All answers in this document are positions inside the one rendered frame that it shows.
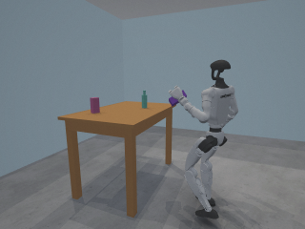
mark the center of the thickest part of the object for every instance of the right robot upper arm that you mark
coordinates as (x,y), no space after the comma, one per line
(233,104)

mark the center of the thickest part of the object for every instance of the table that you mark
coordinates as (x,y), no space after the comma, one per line
(125,119)

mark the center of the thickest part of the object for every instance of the robot right thigh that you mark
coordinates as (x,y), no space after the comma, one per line
(206,165)

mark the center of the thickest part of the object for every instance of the robot left hand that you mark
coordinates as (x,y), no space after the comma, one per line
(176,93)

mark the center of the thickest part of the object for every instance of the left robot foot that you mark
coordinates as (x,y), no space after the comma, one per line
(204,214)

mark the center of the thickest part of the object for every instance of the robot right forearm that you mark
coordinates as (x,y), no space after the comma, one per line
(229,117)

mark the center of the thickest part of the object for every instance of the robot left forearm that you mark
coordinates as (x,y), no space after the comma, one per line
(195,113)

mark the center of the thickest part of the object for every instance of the left robot upper arm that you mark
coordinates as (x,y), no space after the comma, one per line
(207,98)

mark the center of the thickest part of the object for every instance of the sponge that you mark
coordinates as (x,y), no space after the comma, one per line
(174,101)

